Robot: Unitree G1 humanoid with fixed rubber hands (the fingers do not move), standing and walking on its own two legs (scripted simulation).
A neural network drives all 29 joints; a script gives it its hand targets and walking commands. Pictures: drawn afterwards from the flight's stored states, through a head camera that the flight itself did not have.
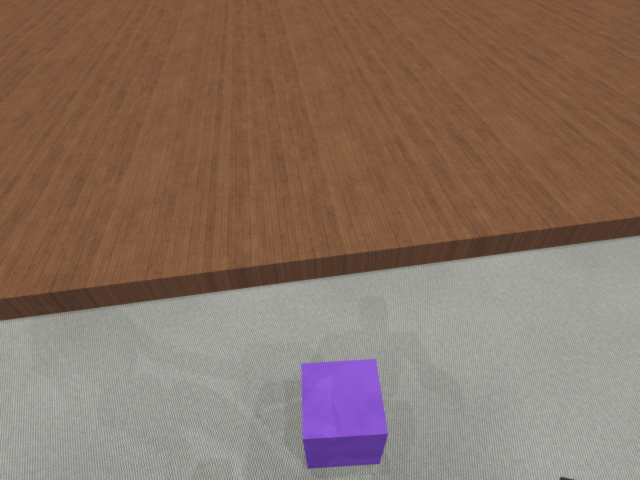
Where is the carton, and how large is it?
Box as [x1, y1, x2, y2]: [301, 359, 387, 468]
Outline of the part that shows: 375,359 301,363 303,443 308,468 379,463 387,435 387,430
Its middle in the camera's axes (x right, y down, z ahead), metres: +0.06 +0.49 +1.11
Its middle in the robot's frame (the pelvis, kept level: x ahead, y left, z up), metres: +0.48 -0.02 -0.66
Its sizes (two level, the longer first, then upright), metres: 0.210 0.200 0.250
